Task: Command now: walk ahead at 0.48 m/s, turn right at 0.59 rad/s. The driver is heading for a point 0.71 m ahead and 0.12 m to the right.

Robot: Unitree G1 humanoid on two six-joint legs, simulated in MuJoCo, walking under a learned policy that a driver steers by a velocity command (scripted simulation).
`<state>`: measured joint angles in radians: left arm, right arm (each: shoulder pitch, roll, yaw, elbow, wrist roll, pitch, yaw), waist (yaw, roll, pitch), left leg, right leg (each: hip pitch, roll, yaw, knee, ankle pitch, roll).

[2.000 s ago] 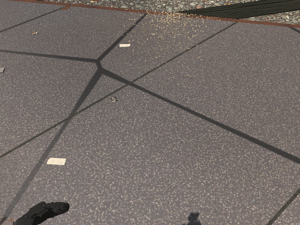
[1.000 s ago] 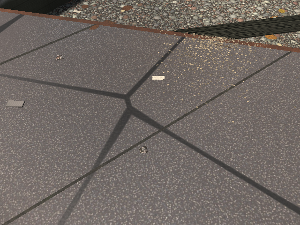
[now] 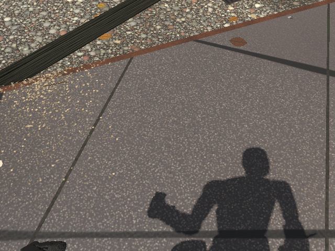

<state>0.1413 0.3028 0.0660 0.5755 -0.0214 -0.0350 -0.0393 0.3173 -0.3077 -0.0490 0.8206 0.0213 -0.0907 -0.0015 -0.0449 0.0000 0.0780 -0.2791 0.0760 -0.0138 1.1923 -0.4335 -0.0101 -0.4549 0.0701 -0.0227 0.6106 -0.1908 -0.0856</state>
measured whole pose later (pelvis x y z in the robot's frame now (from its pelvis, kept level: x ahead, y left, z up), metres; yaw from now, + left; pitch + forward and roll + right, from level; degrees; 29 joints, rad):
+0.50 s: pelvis +0.29 +0.03 +0.01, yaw -17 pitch +1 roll +1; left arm 0.35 0.31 0.06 0.70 -0.03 -0.02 0.01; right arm 0.15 -0.27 -0.05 0.69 -0.01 -0.10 0.02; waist 0.02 -0.04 0.03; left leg -0.37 -0.02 0.03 0.53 -0.18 0.02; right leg -0.39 0.04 0.11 1.18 -0.43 -0.01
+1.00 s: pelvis +0.45 -0.05 +0.01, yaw -32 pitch +2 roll +1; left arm 0.12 0.27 0.05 0.60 0.01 0.00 -0.01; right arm 0.14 -0.32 -0.05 0.78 0.01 0.00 -0.01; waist -0.01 0.03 0.08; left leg -0.47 0.06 0.00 1.12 -0.51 -0.06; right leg -0.42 0.05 -0.01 0.50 -0.12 -0.07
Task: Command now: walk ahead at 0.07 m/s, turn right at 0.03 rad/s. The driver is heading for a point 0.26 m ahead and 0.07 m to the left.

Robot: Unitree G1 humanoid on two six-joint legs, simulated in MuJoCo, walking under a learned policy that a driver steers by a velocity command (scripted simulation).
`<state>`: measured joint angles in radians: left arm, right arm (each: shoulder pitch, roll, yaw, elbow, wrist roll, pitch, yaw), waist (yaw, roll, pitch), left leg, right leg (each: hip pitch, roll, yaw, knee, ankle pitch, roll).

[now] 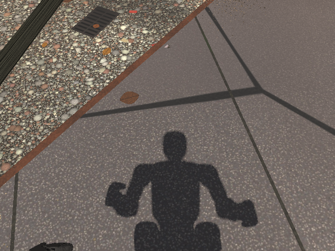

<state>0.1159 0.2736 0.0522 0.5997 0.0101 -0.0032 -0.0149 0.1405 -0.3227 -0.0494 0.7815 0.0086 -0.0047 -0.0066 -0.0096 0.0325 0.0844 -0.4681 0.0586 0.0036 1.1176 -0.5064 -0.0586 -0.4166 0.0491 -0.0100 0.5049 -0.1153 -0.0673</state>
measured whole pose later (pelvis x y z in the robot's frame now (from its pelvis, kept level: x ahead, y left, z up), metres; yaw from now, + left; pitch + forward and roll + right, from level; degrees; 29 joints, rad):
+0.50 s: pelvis +0.06 +0.04 +0.01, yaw +4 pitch -1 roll -1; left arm 0.17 0.24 0.05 0.88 0.01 0.01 0.02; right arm 0.17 -0.23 0.00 0.86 -0.01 0.00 -0.01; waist 0.01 0.01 0.03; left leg -0.20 0.02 0.00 0.53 -0.31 0.00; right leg -0.24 -0.01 -0.06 0.49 -0.23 0.00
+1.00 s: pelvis +0.07 +0.05 +0.01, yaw +4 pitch -2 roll +0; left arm 0.14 0.24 0.05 1.10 0.00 0.02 0.04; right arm 0.18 -0.25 -0.01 1.00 -0.01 0.01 -0.02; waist 0.01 0.00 0.04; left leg -0.14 -0.01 0.01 0.46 -0.29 0.01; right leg -0.19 -0.03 -0.05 0.45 -0.23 0.02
